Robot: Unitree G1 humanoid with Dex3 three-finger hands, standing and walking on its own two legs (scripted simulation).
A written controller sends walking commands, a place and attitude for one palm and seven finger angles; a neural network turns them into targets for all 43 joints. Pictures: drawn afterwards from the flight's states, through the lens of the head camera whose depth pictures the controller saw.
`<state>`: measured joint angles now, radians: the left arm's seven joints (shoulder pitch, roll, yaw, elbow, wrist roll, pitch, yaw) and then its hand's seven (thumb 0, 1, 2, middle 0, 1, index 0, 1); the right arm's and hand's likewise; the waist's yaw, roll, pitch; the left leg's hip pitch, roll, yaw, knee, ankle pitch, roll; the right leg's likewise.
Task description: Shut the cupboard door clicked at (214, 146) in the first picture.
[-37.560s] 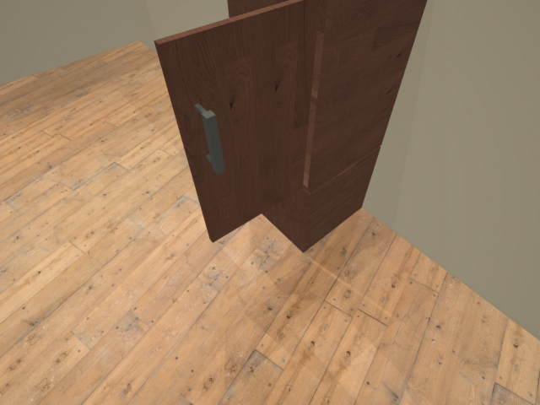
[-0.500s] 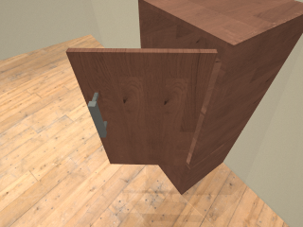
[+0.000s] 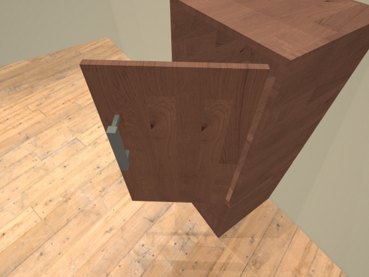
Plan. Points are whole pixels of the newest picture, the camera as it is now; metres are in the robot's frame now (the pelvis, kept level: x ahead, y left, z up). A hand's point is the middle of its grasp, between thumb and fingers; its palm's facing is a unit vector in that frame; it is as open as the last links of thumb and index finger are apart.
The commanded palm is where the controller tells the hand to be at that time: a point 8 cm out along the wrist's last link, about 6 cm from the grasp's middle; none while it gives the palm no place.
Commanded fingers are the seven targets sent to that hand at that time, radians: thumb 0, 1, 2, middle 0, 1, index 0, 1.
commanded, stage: look again from close up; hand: left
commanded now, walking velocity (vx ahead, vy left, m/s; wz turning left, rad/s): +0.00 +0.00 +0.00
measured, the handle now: (120, 144) +0.40 +0.19 +0.04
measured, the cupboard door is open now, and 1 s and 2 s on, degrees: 53 53 53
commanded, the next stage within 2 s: shuffle to correct the standing spot in 0.28 s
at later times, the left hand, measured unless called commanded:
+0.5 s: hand out of the picture +0.00 +0.16 -0.18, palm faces +0.03 -0.98 -0.18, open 7.3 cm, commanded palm none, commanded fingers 0.00 0.90 0.90 -0.20 -0.30 -0.20 -0.30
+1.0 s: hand out of the picture +0.00 +0.15 -0.17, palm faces +0.03 -0.98 -0.20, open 7.3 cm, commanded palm none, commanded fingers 0.00 0.90 0.90 -0.20 -0.30 -0.20 -0.30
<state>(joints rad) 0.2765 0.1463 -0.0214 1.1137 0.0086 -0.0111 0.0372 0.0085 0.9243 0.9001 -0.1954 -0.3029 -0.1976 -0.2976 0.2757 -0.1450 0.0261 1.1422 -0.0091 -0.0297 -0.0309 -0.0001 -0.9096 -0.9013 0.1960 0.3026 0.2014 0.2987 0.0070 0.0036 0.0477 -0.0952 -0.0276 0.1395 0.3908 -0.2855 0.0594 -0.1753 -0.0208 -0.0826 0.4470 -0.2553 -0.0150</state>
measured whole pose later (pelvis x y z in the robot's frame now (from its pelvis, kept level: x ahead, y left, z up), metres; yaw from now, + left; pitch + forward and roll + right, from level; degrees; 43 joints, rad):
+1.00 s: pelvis -0.01 -0.03 +0.00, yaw +0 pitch -1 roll +0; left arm 0.27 0.16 0.00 1.08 0.01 -0.01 0.03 0.01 0.94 0.90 -0.20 -0.30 -0.20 -0.30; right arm 0.31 -0.13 0.01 1.15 -0.02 -0.01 -0.02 0.00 -0.91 -0.90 0.19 0.30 0.20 0.30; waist 0.01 -0.01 0.04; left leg -0.14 0.01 0.13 0.42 -0.27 0.02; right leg -0.20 0.01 -0.10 0.44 -0.23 -0.05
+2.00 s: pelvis +0.00 +0.00 +0.00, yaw +0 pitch -1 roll +0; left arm 0.28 0.13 -0.02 1.12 0.01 -0.01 0.04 0.01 0.92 0.90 -0.19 -0.30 -0.20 -0.30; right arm 0.30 -0.13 0.03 1.15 -0.01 -0.03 -0.03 0.00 -0.91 -0.90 0.20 0.30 0.20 0.30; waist 0.00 0.01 0.05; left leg -0.09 -0.03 0.14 0.40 -0.29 0.06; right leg -0.18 -0.03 -0.08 0.47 -0.27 -0.01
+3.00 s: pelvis -0.03 +0.02 +0.00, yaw +1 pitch -2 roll +0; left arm 0.34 0.12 -0.03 1.10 0.02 -0.01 0.04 0.01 0.91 0.90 -0.19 -0.30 -0.20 -0.30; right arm 0.34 -0.13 0.02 1.11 0.00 -0.02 -0.02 0.00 -0.91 -0.90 0.20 0.30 0.20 0.30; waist 0.00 -0.01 0.02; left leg -0.14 -0.05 0.13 0.41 -0.25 0.09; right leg -0.20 -0.05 -0.08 0.44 -0.21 0.01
